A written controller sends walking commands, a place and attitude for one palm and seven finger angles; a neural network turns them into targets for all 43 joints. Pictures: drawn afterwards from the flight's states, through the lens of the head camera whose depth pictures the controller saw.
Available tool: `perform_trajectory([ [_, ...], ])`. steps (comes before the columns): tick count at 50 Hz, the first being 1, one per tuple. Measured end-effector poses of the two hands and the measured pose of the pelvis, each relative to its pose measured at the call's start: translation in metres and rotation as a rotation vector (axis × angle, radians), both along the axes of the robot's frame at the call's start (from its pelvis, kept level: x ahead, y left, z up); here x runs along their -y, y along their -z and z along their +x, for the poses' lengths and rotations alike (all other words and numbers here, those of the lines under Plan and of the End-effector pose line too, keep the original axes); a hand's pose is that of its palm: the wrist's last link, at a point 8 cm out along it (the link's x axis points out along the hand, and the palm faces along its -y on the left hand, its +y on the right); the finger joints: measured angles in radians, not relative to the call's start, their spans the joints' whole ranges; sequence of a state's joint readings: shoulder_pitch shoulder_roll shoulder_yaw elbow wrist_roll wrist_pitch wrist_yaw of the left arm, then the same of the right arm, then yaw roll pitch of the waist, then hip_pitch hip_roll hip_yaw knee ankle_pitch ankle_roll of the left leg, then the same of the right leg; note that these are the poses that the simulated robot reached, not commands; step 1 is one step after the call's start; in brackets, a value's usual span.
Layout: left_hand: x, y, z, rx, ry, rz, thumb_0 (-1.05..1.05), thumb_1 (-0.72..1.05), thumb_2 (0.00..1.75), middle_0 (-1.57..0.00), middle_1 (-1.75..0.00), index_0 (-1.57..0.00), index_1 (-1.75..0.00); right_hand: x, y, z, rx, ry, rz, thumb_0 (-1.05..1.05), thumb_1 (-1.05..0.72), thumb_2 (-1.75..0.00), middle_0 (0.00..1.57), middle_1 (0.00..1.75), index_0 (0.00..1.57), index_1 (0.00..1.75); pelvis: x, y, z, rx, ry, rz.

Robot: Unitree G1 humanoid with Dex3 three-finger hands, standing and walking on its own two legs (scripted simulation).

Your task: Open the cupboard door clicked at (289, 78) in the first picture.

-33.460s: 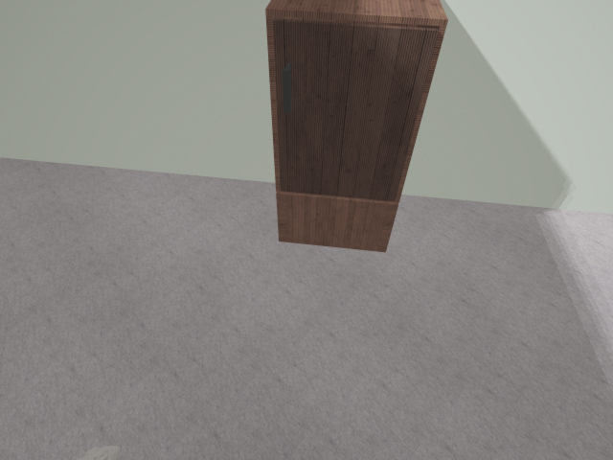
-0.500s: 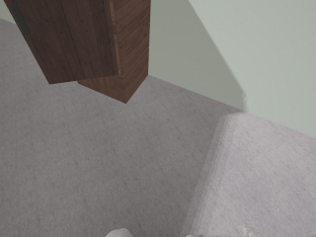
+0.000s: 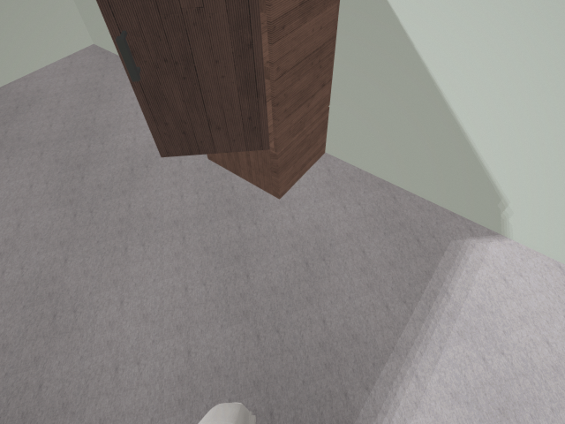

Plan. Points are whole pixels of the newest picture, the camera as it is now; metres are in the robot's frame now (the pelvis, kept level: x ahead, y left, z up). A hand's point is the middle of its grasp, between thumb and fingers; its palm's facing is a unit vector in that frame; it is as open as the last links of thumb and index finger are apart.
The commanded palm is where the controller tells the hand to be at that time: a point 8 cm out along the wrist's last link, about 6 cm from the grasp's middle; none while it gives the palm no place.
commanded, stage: take the last steps up to it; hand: left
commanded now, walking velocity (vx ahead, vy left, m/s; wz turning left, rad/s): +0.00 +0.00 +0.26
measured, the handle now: (130, 56) +1.04 +0.50 -0.03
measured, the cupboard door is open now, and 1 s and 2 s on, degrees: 42 42 42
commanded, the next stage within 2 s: come to a stop and stand still in 1.58 s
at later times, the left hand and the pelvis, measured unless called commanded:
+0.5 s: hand out of the picture +0.10 +0.21 -0.16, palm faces +0.15 -0.96 -0.24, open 7.4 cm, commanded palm none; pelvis +0.06 +0.00 -0.01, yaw +7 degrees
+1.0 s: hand out of the picture +0.12 +0.24 -0.20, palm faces +0.26 -0.95 -0.15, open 7.4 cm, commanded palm none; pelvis +0.22 +0.09 -0.02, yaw +10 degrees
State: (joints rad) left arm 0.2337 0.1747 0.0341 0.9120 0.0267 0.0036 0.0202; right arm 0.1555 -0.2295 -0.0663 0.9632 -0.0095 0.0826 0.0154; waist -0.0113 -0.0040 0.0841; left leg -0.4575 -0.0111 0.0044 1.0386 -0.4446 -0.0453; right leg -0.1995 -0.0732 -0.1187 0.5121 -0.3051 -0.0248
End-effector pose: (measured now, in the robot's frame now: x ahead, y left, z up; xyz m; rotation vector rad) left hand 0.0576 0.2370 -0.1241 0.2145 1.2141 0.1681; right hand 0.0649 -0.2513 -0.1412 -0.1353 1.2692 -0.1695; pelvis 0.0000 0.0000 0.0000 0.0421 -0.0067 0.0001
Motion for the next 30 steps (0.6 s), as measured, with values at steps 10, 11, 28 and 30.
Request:
perform_trajectory([
  [10, -0.019, 0.034, -0.063, -0.124, -0.155, -0.067, 0.01, 0.91, 0.90, -0.20, -0.30, -0.21, -0.30, -0.028, -0.007, 0.047, 0.066, -0.147, -0.055, 0.00, -0.91, -0.90, 0.20, 0.29, 0.20, 0.30, -0.016, 0.013, 0.007, -0.001, -0.071, -0.026],
  [11, -0.022, 0.036, -0.066, -0.142, -0.160, -0.067, 0.01, 0.91, 0.90, -0.20, -0.30, -0.21, -0.30, -0.031, -0.008, 0.049, 0.073, -0.155, -0.056, 0.00, -0.91, -0.90, 0.20, 0.29, 0.20, 0.30, -0.017, 0.013, 0.007, 0.000, -0.070, -0.024],
  [28, -0.014, 0.007, 0.038, 0.051, -0.164, 0.001, 0.00, 0.91, 0.90, -0.20, -0.30, -0.20, -0.30, -0.023, 0.025, 0.023, -0.175, -0.139, 0.042, 0.00, -0.91, -0.90, 0.20, 0.29, 0.20, 0.30, -0.001, 0.013, 0.073, 0.009, -0.146, -0.019],
  [30, -0.007, 0.005, 0.035, 0.026, -0.188, -0.008, 0.00, 0.91, 0.90, -0.20, -0.30, -0.20, -0.30, -0.021, 0.020, 0.041, -0.175, -0.148, 0.037, 0.00, -0.91, -0.90, 0.20, 0.29, 0.20, 0.30, -0.002, 0.007, 0.085, 0.008, -0.155, -0.019],
])
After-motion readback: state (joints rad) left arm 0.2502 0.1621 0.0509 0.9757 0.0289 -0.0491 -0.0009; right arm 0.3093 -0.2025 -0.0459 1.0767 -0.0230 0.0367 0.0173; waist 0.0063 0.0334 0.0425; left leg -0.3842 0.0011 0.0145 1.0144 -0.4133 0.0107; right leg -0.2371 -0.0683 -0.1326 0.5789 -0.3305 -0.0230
